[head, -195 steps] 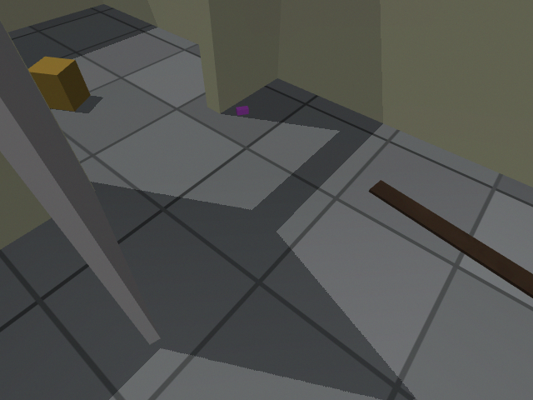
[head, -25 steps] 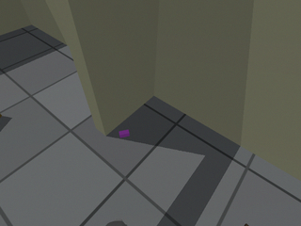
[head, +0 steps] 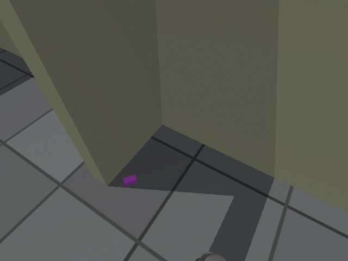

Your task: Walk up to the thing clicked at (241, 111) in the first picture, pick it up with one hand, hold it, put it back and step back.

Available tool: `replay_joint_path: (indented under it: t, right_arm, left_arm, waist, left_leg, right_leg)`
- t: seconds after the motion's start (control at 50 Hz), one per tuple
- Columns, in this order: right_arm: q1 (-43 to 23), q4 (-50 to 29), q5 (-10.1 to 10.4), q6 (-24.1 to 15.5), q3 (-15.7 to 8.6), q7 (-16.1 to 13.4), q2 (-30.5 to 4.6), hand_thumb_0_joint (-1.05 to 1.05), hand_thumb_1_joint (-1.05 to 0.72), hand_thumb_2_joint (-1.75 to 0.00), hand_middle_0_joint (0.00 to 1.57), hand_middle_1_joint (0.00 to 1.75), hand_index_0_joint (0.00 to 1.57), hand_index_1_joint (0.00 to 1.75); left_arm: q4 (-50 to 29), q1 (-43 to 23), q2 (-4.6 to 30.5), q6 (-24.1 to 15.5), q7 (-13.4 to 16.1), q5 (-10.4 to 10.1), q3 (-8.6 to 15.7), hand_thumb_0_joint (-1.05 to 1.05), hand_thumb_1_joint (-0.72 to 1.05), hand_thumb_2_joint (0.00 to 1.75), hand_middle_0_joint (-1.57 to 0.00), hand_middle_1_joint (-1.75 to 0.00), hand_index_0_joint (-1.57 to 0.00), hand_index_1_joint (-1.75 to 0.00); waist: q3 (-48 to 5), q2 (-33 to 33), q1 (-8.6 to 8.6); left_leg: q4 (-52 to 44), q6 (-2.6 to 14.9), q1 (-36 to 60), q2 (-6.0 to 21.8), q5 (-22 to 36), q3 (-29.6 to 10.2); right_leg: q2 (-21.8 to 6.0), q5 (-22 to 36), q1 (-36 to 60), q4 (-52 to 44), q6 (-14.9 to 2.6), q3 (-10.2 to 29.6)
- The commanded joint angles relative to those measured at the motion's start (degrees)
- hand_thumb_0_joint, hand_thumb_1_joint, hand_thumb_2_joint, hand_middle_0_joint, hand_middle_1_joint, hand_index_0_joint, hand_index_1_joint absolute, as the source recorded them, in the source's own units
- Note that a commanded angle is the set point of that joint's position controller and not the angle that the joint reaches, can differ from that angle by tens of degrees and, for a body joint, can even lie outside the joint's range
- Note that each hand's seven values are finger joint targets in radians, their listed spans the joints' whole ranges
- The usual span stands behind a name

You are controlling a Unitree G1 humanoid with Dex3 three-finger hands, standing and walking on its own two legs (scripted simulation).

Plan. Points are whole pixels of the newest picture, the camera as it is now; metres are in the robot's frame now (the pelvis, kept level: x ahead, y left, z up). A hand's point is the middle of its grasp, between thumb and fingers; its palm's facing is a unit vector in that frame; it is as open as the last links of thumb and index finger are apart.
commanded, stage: walk up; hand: left
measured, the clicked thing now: (130, 180) +0.71 +0.24 -0.75
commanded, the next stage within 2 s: none
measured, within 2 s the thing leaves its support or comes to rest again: neither
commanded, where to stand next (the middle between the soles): +0.33 +0.00 m, yaw +2 degrees
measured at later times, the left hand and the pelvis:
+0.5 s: hand out of the picture +0.18 +0.30 -0.16, palm faces -0.01 -0.93 -0.36, open 7.4 cm; pelvis +0.15 +0.02 -0.01, yaw +2 degrees
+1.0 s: hand (81, 202) +0.32 +0.26 -0.13, palm faces +0.00 -0.91 -0.41, open 7.4 cm; pelvis +0.25 -0.01 -0.01, yaw +2 degrees
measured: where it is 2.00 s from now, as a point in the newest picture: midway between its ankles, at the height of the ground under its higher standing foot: (171, 248)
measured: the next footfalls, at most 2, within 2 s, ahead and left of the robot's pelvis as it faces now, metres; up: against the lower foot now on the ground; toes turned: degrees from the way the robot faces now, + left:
right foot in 0.02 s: +0.16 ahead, -0.13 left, +0.00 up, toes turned -4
left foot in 0.42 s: +0.25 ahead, +0.14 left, +0.00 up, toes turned +7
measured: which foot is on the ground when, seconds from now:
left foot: down 0.00-0.04, up 0.06-0.40, down 0.42-0.82, up 0.84-1.00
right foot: up 0.00-0.00, down 0.02-0.44, up 0.46-0.80, down 0.82-1.00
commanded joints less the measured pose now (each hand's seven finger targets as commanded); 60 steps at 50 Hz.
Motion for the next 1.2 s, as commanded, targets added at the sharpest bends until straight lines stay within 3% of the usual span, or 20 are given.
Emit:
replay_joint_path:
  t: [0.0, 0.02, 0.04, 0.16, 0.28, 0.38, 0.4, 0.42, 0.44, 0.54, 0.62, 0.74, 0.78, 0.8, 0.82, 0.84, 0.92, 1.06, 1.12, 1.18]
  right_arm:
    - [-0.34, -6.17, 0.31, -1.3, -2.25, -1.16, -9.54, 0.0, -0.9, -0.9, 0.2, 0.3, 0.2, 0.3]
    - [0.52, -7.6, 0.49, -1.22, -1.13, -0.94, -6.52, 0.0, -0.9, -0.9, 0.2, 0.3, 0.2, 0.3]
    - [-1.27, -5.86, 0.2, -0.38, -2.73, -1.73, -12.39, 0.0, -0.9, -0.9, 0.2, 0.3, 0.2, 0.3]
    - [1.48, -1.35, 0.06, 0.62, -3.22, -0.11, -11.73, 0.0, -0.9, -0.9, 0.2, 0.3, 0.2, 0.3]
    - [-4.19, -2.81, -0.67, 0.16, -3.75, 1.08, -10.45, 0.0, -0.9, -0.9, 0.2, 0.3, 0.2, 0.3]
    - [2.2, -0.21, -0.9, -1.49, -4.82, 0.1, -11.2, 0.0, -0.9, -0.9, 0.2, 0.3, 0.2, 0.3]
    - [5.65, 0.63, -1.13, -1.94, -5.56, -0.61, -13.7, 0.0, -0.9, -0.9, 0.2, 0.3, 0.2, 0.3]
    - [7.62, -0.67, -1.75, -2.42, -6.51, -1.24, -18.86, 0.0, -0.9, -0.9, 0.2, 0.3, 0.2, 0.3]
    - [6.15, -2.35, -0.4, -2.36, -6.75, -1.23, -21.31, 0.0, -0.9, -0.9, 0.2, 0.3, 0.2, 0.3]
    - [-0.35, -3.45, 0.35, -2.36, -4.43, -1.84, -15.66, 0.0, -0.9, -0.9, 0.2, 0.3, 0.2, 0.3]
    - [-2.19, -4.68, -0.07, -1.81, -4.12, -1.82, -15.7, 0.0, -0.9, -0.9, 0.2, 0.3, 0.2, 0.3]
    - [-6.79, -4.61, 0.73, 0.48, -2.45, -2.18, -13.53, 0.0, -0.9, -0.9, 0.2, 0.3, 0.2, 0.3]
    - [-2.86, -4.78, 0.97, 0.9, -1.02, -2.17, -9.0, 0.0, -0.9, -0.9, 0.2, 0.3, 0.2, 0.3]
    - [-1.57, -5.16, 0.75, 1.1, 0.26, -2.02, -6.07, 0.0, -0.9, -0.9, 0.2, 0.3, 0.2, 0.3]
    - [-3.62, -4.08, 0.23, 1.74, -1.8, -3.07, -11.47, 0.0, -0.9, -0.9, 0.2, 0.3, 0.2, 0.3]
    - [-4.58, -3.22, 0.33, 1.88, -2.35, -3.2, -13.54, 0.0, -0.9, -0.9, 0.2, 0.3, 0.2, 0.3]
    - [-0.93, 0.73, 0.26, 1.78, -2.05, -2.39, -11.21, 0.0, -0.9, -0.9, 0.2, 0.3, 0.2, 0.3]
    - [-3.26, 4.42, -0.35, 1.8, -2.11, -2.56, -9.13, 0.0, -0.9, -0.9, 0.2, 0.3, 0.2, 0.3]
    - [-12.13, 2.42, 0.04, 1.21, -2.3, -2.63, -15.62, 0.0, -0.9, -0.9, 0.2, 0.3, 0.2, 0.3]
    - [-16.89, 3.5, 0.3, 1.8, -0.39, -2.3, -11.61, 0.0, -0.9, -0.9, 0.2, 0.3, 0.2, 0.3]
  left_arm:
    - [-1.21, 10.6, 14.89, -3.39, 2.13, 0.48, 5.6, 0.0, 0.9, 0.9, -0.2, -0.3, -0.2, -0.3]
    - [-2.55, 12.95, 19.83, -3.81, 2.92, 0.41, 6.49, 0.0, 0.9, 0.9, -0.2, -0.3, -0.2, -0.3]
    - [-2.55, 11.62, 20.51, -3.44, 2.85, -0.58, 6.4, 0.0, 0.9, 0.9, -0.2, -0.3, -0.2, -0.3]
    - [-5.95, 2.95, 14.46, -3.55, 3.16, -0.59, 4.34, 0.0, 0.9, 0.9, -0.2, -0.3, -0.2, -0.3]
    - [-7.43, 3.73, 15.82, -3.48, 2.41, 0.25, 4.83, 0.0, 0.9, 0.9, -0.2, -0.3, -0.2, -0.3]
    - [-7.92, 1.92, 13.71, -2.33, 1.95, 0.24, 3.47, 0.0, 0.9, 0.9, -0.2, -0.3, -0.2, -0.3]
    - [-8.15, 3.87, 10.63, -2.03, 1.98, 0.43, 2.44, 0.0, 0.9, 0.9, -0.2, -0.3, -0.2, -0.3]
    - [-9.05, 4.58, 6.53, -2.07, 2.04, -0.45, 1.18, 0.0, 0.9, 0.9, -0.2, -0.3, -0.2, -0.3]
    - [-7.4, 4.54, 11.78, -1.51, 3.0, 0.06, 2.67, 0.0, 0.9, 0.9, -0.2, -0.3, -0.2, -0.3]
    - [-3.03, 7.64, 13.06, -1.34, 2.61, -0.34, 3.1, 0.0, 0.9, 0.9, -0.2, -0.3, -0.2, -0.3]
    - [-3.51, 4.64, 11.12, -0.7, 1.91, 0.05, 3.1, 0.0, 0.9, 0.9, -0.2, -0.3, -0.2, -0.3]
    - [-0.62, 5.26, 9.44, -1.15, 3.47, 0.05, 3.02, 0.0, 0.9, 0.9, -0.2, -0.3, -0.2, -0.3]
    - [-0.62, 9.24, 13.67, -2.19, 3.94, 0.59, 4.42, 0.0, 0.9, 0.9, -0.2, -0.3, -0.2, -0.3]
    - [-1.79, 9.23, 18.06, -2.8, 4.3, 0.72, 5.18, 0.0, 0.9, 0.9, -0.2, -0.3, -0.2, -0.3]
    - [-1.9, 8.14, 20.81, -2.5, 4.28, 0.16, 5.46, 0.0, 0.9, 0.9, -0.2, -0.3, -0.2, -0.3]
    - [-2.24, 6.88, 19.61, -2.19, 4.41, -0.35, 5.21, 0.0, 0.9, 0.9, -0.2, -0.3, -0.2, -0.3]
    - [-2.97, 2.05, 15.67, -2.19, 4.84, 0.24, 3.65, 0.0, 0.9, 0.9, -0.2, -0.3, -0.2, -0.3]
    - [-2.7, -3.78, 11.99, -0.68, 4.9, -0.47, 1.29, 0.0, 0.9, 0.9, -0.2, -0.3, -0.2, -0.3]
    - [0.0, -1.87, 9.55, 0.15, 5.13, -1.6, 0.34, 0.0, 0.9, 0.9, -0.2, -0.3, -0.2, -0.3]
    - [3.51, -1.42, 10.4, -0.46, 5.09, -0.89, 0.28, 0.0, 0.9, 0.9, -0.2, -0.3, -0.2, -0.3]
  waist:
    - [-7.98, -9.48, 7.77]
    - [-9.68, -18.83, 8.05]
    - [-7.24, -12.03, 8.31]
    - [-0.47, -8.65, 2.88]
    - [-0.36, -8.64, 4.24]
    - [-3.55, -0.43, -0.7]
    - [-5.5, 7.55, -2.07]
    - [-5.46, 19.77, -2.38]
    - [-2.99, 12.49, -2.4]
    - [-0.96, 9.06, 1.8]
    - [0.51, 10.39, 1.58]
    - [-2.98, 7.2, 4.35]
    - [-7.01, -4.89, 5.75]
    - [-6.89, -14.11, 5.15]
    - [-5.51, -11.73, 6.53]
    - [-2.69, -7.92, 6.0]
    - [-4.34, -10.86, 3.53]
    - [-5.61, -6.1, 0.83]
    - [-3.42, 8.31, 3.93]
    - [-3.38, 5.28, 5.04]
  left_leg:
    - [19.57, 5.64, -17.04, 5.5, 14.42, -3.58]
    - [32.24, 2.32, -30.46, -2.15, -7.04, -2.53]
    - [37.14, 2.11, -32.25, -0.34, -10.13, -8.88]
    - [27.51, 0.59, -24.9, 3.96, 2.06, -9.78]
    - [11.83, -0.73, -19.99, 3.88, 6.44, -6.84]
    - [1.36, 0.33, -0.64, -0.7, 7.24, -2.49]
    - [-3.47, 2.24, 6.44, 2.61, -2.49, -9.5]
    - [-13.47, 8.11, 10.44, 17.39, -15.68, -36.75]
    - [-17.58, 14.75, 4.98, 25.31, -19.41, -48.52]
    - [-12.1, 11.56, -3.57, 14.9, 8.79, -20.98]
    - [-11.89, 12.81, -9.24, 14.1, 12.27, -16.03]
    - [1.0, 8.62, -18.12, 10.28, 17.53, -9.97]
    - [16.2, 5.31, -22.05, 4.58, 3.43, -6.63]
    - [28.49, 2.33, -29.69, -1.27, -9.62, -4.35]
    - [32.93, 2.31, -30.43, -0.62, -15.14, -9.41]
    - [34.44, 2.14, -31.09, 1.39, -13.45, -11.76]
    - [24.95, 1.2, -24.76, 2.34, -5.95, -9.26]
    - [3.08, 1.2, -5.0, -0.69, 7.06, -5.87]
    - [-10.89, 8.67, -15.61, 15.78, -3.84, -29.66]
    - [-6.02, 4.62, -17.78, 8.36, 1.7, -18.2]
  right_leg:
    - [-1.99, -8.85, 26.73, -10.28, -3.4, 7.26]
    - [-16.69, -14.28, 33.7, -17.85, -9.34, 32.47]
    - [-20.13, -15.37, 27.89, -19.79, -14.47, 38.7]
    - [-9.46, -9.37, 10.39, -21.34, -11.07, 12.72]
    - [-10.08, -18.48, 6.16, -21.81, -11.23, 10.41]
    - [-5.51, -21.91, -2.55, -6.56, -7.67, 4.27]
    - [-2.8, -20.43, -8.15, 4.65, -5.76, 1.73]
    - [4.92, -20.88, -19.29, 23.09, -1.3, -3.51]
    - [3.58, -22.06, -20.66, 28.48, -1.44, 3.17]
    - [-1.57, -10.49, -10.96, 22.55, 0.11, 4.44]
    - [-1.5, -7.75, -5.47, 14.05, 1.42, 1.3]
    - [3.69, 2.16, 12.38, 0.23, 0.46, -3.22]
    - [-1.71, -8.1, 20.77, -8.67, -2.2, 7.71]
    - [-15.65, -13.47, 22.22, -17.27, -7.71, 29.78]
    - [-20.34, -16.35, 17.68, -18.83, -14.54, 36.73]
    - [-19.57, -16.85, 15.14, -18.72, -15.72, 34.26]
    - [-10.88, -3.8, 11.89, -13.7, -11.19, 16.19]
    - [-8.45, -5.02, -2.38, -5.46, -6.89, 8.4]
    - [2.56, -16.81, 2.57, 4.04, -0.01, 0.42]
    - [0.63, -7.51, 10.94, -4.71, -0.19, 2.9]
